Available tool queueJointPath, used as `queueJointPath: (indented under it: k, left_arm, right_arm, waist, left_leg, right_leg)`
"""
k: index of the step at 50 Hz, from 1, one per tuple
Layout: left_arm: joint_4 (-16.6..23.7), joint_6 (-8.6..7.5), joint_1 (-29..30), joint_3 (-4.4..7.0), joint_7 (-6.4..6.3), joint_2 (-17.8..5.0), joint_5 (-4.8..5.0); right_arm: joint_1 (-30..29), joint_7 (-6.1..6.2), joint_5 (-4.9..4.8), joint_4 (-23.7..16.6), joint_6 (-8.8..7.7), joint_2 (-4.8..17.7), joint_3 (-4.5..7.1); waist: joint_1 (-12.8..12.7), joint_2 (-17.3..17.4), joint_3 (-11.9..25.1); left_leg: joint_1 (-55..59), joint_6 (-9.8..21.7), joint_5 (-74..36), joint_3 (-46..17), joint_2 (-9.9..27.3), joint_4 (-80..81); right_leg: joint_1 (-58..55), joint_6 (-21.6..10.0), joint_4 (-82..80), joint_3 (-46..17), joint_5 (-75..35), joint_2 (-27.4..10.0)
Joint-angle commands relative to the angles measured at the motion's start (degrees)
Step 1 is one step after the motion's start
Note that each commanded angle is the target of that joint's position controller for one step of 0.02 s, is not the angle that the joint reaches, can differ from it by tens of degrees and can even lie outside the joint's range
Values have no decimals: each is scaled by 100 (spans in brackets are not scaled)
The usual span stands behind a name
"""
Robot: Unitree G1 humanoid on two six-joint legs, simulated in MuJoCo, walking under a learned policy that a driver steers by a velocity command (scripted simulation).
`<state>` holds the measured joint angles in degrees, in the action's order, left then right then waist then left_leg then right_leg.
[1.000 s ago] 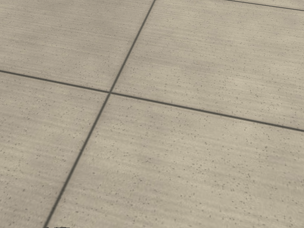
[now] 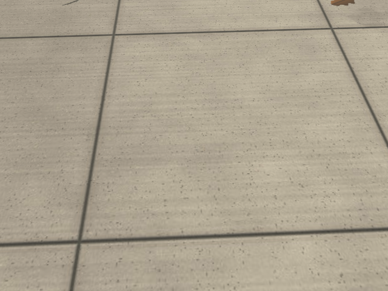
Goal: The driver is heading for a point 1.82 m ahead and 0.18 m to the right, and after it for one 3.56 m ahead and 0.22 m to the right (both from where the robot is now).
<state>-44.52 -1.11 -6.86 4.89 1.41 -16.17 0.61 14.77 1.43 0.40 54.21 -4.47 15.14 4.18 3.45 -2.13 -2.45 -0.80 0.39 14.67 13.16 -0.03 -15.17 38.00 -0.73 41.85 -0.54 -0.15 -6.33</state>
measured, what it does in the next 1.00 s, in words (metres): walks ahead, turning right: right foot, then left foot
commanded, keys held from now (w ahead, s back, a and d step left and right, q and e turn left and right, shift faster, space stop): e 0.34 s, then no key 0.48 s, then w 0.18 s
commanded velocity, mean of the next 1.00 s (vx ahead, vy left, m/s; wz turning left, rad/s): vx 0.10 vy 0.00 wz -0.33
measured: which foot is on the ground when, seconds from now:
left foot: down 0.00-0.10, up 0.12-0.56, down 0.58-1.00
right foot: up 0.00-0.10, down 0.12-1.00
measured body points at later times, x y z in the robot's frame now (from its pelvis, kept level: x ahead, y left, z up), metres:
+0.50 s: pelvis +0.14 -0.03 -0.01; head +0.17 -0.05 +0.44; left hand +0.36 +0.21 -0.10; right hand +0.21 -0.33 -0.13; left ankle +0.23 +0.13 -0.71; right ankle +0.18 -0.12 -0.74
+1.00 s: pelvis +0.20 -0.01 -0.02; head +0.20 -0.02 +0.43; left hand +0.38 +0.21 -0.13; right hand +0.23 -0.30 -0.14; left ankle +0.21 +0.12 -0.74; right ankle +0.15 -0.12 -0.74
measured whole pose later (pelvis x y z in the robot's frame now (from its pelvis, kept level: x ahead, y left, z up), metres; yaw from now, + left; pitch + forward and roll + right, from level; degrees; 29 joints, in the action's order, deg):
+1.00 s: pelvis +0.20 -0.01 -0.02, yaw -17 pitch +0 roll +0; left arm -42.9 -0.5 -15.6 2.8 -0.5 -14.3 0.3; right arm 11.8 0.4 -0.7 48.8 -2.8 14.8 1.6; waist 0.3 0.8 0.8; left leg -14.9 1.6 23.4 -1.3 0.4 -36.5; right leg 15.1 -1.5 35.6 -4.6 20.7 2.4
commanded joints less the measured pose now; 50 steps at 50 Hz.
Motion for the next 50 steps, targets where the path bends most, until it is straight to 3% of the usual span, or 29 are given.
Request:
queueJointPath:
  k: [1,3,4,5,6,7,8,9,10,11,12,14,17,22,26,28,29,30,31,32,33,35,37,39,41,42,45,47,50]
  left_arm:
    - [535,1,220,31,139,-243,-20]
    - [576,39,-79,131,173,-475,-44]
    - [474,33,-580,228,173,-650,-35]
    - [301,18,-1221,380,94,-953,-36]
    - [328,44,-1429,513,-69,-1568,-51]
    - [614,42,-1094,434,-99,-1789,-139]
    - [768,24,-1079,384,18,-1579,-154]
    - [810,-12,-778,335,41,-1313,-89]
    - [811,-9,-405,277,-11,-1069,34]
    - [856,22,-155,205,-68,-878,49]
    - [909,55,-34,188,-112,-844,-22]
    - [964,53,-85,214,-179,-939,-143]
    - [987,77,-243,259,-276,-1049,-63]
    - [1012,180,-146,169,-341,-878,-105]
    - [945,222,-218,83,-294,-768,-138]
    - [914,252,-167,-5,-287,-631,-87]
    - [838,242,-408,-46,-289,-528,-89]
    - [839,210,-694,-98,-285,-353,-175]
    - [950,173,-674,-55,-265,-412,-121]
    - [915,146,-472,-5,-268,-696,-177]
    - [923,148,-280,26,-263,-709,-147]
    - [853,224,-226,-21,-250,-474,-184]
    - [803,266,-227,-73,-204,-326,-176]
    - [759,301,-197,-5,-212,-649,-126]
    - [688,276,-317,-37,-190,-451,-142]
    - [602,261,-383,-63,-194,-386,-161]
    - [534,189,-486,-31,-211,-493,-90]
    - [547,44,-599,-43,-218,-501,-29]
    - [516,-169,-921,-21,-188,-618,4]
  right_arm:
    - [-380,81,-140,-391,54,1122,238]
    - [-509,108,-247,-446,144,1252,298]
    - [-599,115,-286,-485,189,1245,306]
    - [-502,91,-257,-488,211,1097,261]
    - [-175,37,48,-604,186,679,121]
    - [348,-62,288,-647,130,341,-8]
    - [246,-116,-3,-710,98,755,53]
    - [-351,-105,-206,-846,95,920,97]
    - [-595,-19,-154,-829,143,887,106]
    - [-650,69,-72,-780,234,909,129]
    - [-634,103,-18,-799,305,946,154]
    - [-502,115,41,-811,333,801,141]
    - [-621,153,37,-888,343,679,92]
    - [-835,121,-21,-959,400,680,55]
    - [-826,39,-39,-1009,303,692,33]
    - [-554,-44,-18,-936,230,592,9]
    - [-497,-73,63,-941,206,747,27]
    - [-462,-61,174,-1007,210,1181,96]
    - [-702,-57,237,-931,247,1157,79]
    - [-952,-59,196,-1069,234,795,-11]
    - [-996,-47,130,-1054,228,766,-17]
    - [-1032,-37,-7,-1014,219,858,-9]
    - [-835,-64,14,-923,220,735,-59]
    - [-489,-136,60,-903,180,730,-78]
    - [-710,-137,29,-894,191,742,-85]
    - [-659,-124,33,-855,210,586,-129]
    - [-582,-81,-59,-847,274,690,-101]
    - [-586,-60,-117,-906,183,640,-115]
    - [-688,-118,-145,-991,-77,484,-134]
  waist:
    - [-198,635,72]
    - [-432,752,292]
    - [-712,683,530]
    - [-1002,365,880]
    - [-829,-865,1323]
    - [-271,-1433,2077]
    - [-604,-737,2890]
    - [-633,-269,2121]
    - [-508,104,1399]
    - [-372,106,1008]
    - [-251,-58,865]
    - [-174,-209,974]
    - [-243,-239,1166]
    - [-389,-521,997]
    - [-464,-623,894]
    - [-241,-539,868]
    - [-265,-316,826]
    - [-518,684,917]
    - [-750,1705,644]
    - [-576,1488,627]
    - [-513,1370,625]
    - [-504,1244,602]
    - [-481,1086,604]
    - [-194,543,571]
    - [-359,482,504]
    - [-319,367,598]
    - [-290,135,85]
    - [-306,-19,-289]
    - [-388,-449,-305]
  left_leg:
    - [-120,715,-3611,-254,1586,-76]
    - [125,578,-4491,-236,1644,-810]
    - [112,450,-4651,-169,1528,-1564]
    - [-220,178,-4070,-48,1195,-2720]
    - [-1688,-223,-906,3,743,-4517]
    - [-3073,-535,2925,-929,-170,-6163]
    - [-3490,-507,2724,-1819,-147,-6707]
    - [-3913,-373,2054,-1779,48,-6509]
    - [-3978,-342,1530,-1762,292,-6039]
    - [-3718,-338,1236,-1784,442,-5598]
    - [-3356,-329,1031,-1774,428,-5312]
    - [-2989,-358,766,-1709,282,-4921]
    - [-3065,-476,549,-1813,170,-4204]
    - [-2716,-546,125,-1798,209,-3349]
    - [-2210,-422,351,-1670,159,-2518]
    - [-1478,-223,-399,-1529,104,-1232]
    - [-1034,-56,-1018,-1775,396,-767]
    - [-651,326,-2019,-2676,1360,-588]
    - [-1121,1071,-2190,-3382,1888,-429]
    - [-1339,1237,-1903,-3427,1886,-326]
    - [-1229,1065,-1718,-3189,1638,-422]
    - [-1205,731,-1555,-2757,1296,-587]
    - [-1372,401,-1199,-2364,925,-730]
    - [-1551,151,-638,-2034,546,-787]
    - [-1354,60,-487,-1805,440,-1003]
    - [-1296,68,-28,-1715,387,-1016]
    - [-1634,293,1891,-1675,231,-1149]
    - [-1865,426,2227,-1730,237,-1277]
    - [-2253,432,1549,-1432,33,-1910]
  right_leg:
    - [-581,-112,-442,291,147,193]
    - [-1005,-319,-620,475,730,455]
    - [-1591,-465,-968,570,635,659]
    - [-2580,-660,-1486,525,-135,873]
    - [-4003,-1068,-1302,-995,-2846,-262]
    - [-5116,-2139,-987,-3048,-5152,-1321]
    - [-5293,-2586,-1670,-3540,-3329,-1573]
    - [-4642,-2246,-2021,-3072,-1647,-1252]
    - [-3845,-1808,-2183,-2545,-659,-881]
    - [-3070,-1571,-2305,-2192,-269,-650]
    - [-2512,-1468,-2385,-2003,-176,-473]
    - [-2181,-1452,-2395,-1812,-659,-307]
    - [-2372,-1422,-2307,-1903,-608,-276]
    - [-2100,-1248,-2383,-1966,921,-156]
    - [-2227,-1211,-2099,-2164,650,-221]
    - [-2167,-980,-1784,-2099,390,-67]
    - [-1990,-704,-1580,-1959,607,142]
    - [-1643,-348,-728,-1372,1621,715]
    - [-1395,-102,-567,-688,2598,1143]
    - [-1661,59,-306,-646,2648,914]
    - [-1730,91,-382,-560,2333,875]
    - [-2123,138,-986,-510,1587,747]
    - [-2724,69,-1462,-568,748,670]
    - [-2864,-141,-1241,-690,281,548]
    - [-2594,-194,-1385,-748,563,555]
    - [-2602,-185,-1485,-731,998,580]
    - [-1975,-371,-1554,-720,3369,689]
    - [-1688,-539,-1749,-983,3918,527]
    - [-2151,-875,-2139,-1852,3921,56]
Velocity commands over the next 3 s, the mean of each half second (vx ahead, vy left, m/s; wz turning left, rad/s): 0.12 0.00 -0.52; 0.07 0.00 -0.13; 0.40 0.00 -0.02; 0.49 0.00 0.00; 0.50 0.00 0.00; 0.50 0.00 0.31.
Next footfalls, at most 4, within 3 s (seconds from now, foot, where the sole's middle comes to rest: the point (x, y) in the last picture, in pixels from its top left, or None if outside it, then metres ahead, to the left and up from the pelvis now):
0.12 right None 0.21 -0.12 -0.78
0.58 left None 0.26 0.10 -0.78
1.50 right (267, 273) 0.52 -0.25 -0.78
2.04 left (210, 192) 0.85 -0.08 -0.78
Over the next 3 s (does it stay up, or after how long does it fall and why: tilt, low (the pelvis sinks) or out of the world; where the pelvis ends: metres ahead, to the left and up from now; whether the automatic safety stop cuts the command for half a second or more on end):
stays up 1.16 -0.31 0.00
